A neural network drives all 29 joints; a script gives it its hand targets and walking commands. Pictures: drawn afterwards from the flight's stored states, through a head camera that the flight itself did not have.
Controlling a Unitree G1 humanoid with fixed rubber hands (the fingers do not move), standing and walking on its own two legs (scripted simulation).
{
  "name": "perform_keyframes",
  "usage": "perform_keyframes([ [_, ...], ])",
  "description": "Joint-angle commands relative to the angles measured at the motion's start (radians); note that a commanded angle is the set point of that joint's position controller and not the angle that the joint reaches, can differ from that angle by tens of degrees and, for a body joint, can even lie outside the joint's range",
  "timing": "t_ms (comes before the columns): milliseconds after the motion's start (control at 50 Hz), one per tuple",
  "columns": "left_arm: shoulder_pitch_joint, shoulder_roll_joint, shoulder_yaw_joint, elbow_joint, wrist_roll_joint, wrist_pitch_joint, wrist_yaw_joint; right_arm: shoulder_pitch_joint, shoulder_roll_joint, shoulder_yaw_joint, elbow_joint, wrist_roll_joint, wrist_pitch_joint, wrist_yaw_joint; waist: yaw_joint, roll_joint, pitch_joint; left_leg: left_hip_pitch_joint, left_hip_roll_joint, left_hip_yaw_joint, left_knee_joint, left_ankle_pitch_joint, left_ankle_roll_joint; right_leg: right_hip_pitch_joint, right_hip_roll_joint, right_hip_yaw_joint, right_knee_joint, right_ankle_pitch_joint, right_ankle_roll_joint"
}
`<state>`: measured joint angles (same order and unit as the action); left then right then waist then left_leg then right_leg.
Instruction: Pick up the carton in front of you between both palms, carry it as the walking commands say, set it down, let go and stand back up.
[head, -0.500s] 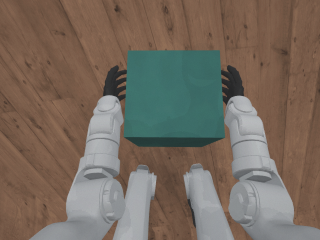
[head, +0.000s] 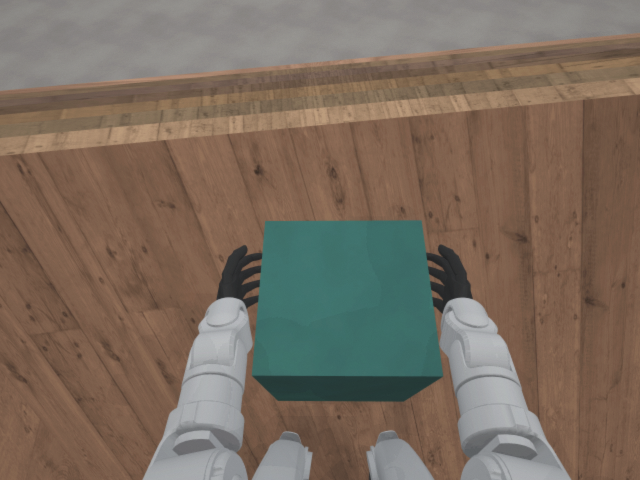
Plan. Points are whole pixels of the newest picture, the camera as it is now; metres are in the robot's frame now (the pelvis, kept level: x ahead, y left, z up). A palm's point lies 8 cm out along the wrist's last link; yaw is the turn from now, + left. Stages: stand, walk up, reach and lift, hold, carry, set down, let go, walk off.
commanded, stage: reach and lift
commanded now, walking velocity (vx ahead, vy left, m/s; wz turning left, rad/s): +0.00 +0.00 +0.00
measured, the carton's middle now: (341, 320) +0.35 +0.00 -0.10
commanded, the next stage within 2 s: hold in 1.48 s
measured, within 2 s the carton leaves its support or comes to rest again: neither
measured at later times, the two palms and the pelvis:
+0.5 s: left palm (196, 285) +0.32 +0.15 +0.10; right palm (497, 282) +0.31 -0.15 +0.10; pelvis +0.03 +0.00 +0.08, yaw +0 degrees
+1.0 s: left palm (194, 281) +0.31 +0.15 +0.11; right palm (501, 278) +0.31 -0.15 +0.11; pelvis +0.02 +0.00 +0.09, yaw +0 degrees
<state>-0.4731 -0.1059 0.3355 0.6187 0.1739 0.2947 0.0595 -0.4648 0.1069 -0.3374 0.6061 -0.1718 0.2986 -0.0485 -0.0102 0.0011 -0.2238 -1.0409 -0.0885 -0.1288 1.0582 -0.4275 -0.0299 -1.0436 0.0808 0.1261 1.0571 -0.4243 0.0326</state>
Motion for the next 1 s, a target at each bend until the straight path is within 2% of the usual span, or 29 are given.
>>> perform_keyframes([
  [0,-0.470,-1.049,-0.586,0.003,-0.118,-0.004,-0.238,-0.476,1.031,0.586,0.006,0.115,-0.003,0.232,0.000,0.005,-0.501,0.405,-0.047,0.064,-0.210,0.302,0.015,0.426,0.051,-0.064,-0.200,0.312,-0.020],
  [180,-0.312,-1.039,-0.641,-0.081,-0.132,0.067,-0.255,-0.321,1.027,0.641,-0.073,0.124,0.066,0.246,0.005,0.001,-0.345,0.665,-0.022,0.040,-0.417,0.450,0.015,0.681,0.030,-0.041,-0.409,0.454,-0.020],
  [300,-0.248,-1.038,-0.680,-0.167,-0.145,0.157,-0.272,-0.251,1.025,0.680,-0.160,0.142,0.158,0.261,0.006,0.000,-0.224,0.812,-0.014,0.041,-0.547,0.478,0.012,0.829,0.015,-0.038,-0.540,0.488,-0.016],
  [380,-0.224,-1.020,-0.690,-0.229,-0.151,0.227,-0.279,-0.227,1.013,0.695,-0.222,0.148,0.225,0.267,0.010,-0.002,-0.121,0.879,-0.009,0.046,-0.624,0.455,0.012,0.895,0.010,-0.041,-0.617,0.464,-0.015],
  [480,-0.231,-0.996,-0.622,-0.213,-0.121,0.287,-0.293,-0.238,0.987,0.626,-0.206,0.116,0.285,0.280,0.009,-0.005,0.031,0.879,-0.004,0.054,-0.682,0.306,0.019,0.894,0.007,-0.049,-0.674,0.313,-0.022],
  [560,-0.314,-0.997,-0.574,-0.184,-0.101,0.293,-0.308,-0.315,0.990,0.574,-0.176,0.094,0.291,0.292,0.009,-0.003,0.066,0.866,0.000,0.061,-0.682,0.211,0.026,0.879,0.003,-0.057,-0.676,0.215,-0.030],
  [720,-0.410,-1.029,-0.598,-0.204,-0.116,0.286,-0.313,-0.414,1.019,0.599,-0.195,0.109,0.284,0.301,0.007,0.001,-0.025,0.900,0.000,0.065,-0.673,0.218,0.024,0.914,0.004,-0.065,-0.663,0.227,-0.028],
  [860,-0.379,-1.016,-0.594,-0.213,-0.111,0.298,-0.310,-0.386,1.007,0.598,-0.203,0.107,0.296,0.299,0.009,-0.001,-0.032,0.930,-0.003,0.066,-0.687,0.276,0.019,0.938,0.008,-0.065,-0.680,0.279,-0.024],
  [980,-0.333,-0.998,-0.612,-0.264,-0.115,0.313,-0.304,-0.337,0.991,0.616,-0.253,0.113,0.310,0.293,0.010,-0.002,-0.032,0.958,-0.007,0.066,-0.698,0.353,0.016,0.970,0.012,-0.060,-0.693,0.354,-0.020],
])
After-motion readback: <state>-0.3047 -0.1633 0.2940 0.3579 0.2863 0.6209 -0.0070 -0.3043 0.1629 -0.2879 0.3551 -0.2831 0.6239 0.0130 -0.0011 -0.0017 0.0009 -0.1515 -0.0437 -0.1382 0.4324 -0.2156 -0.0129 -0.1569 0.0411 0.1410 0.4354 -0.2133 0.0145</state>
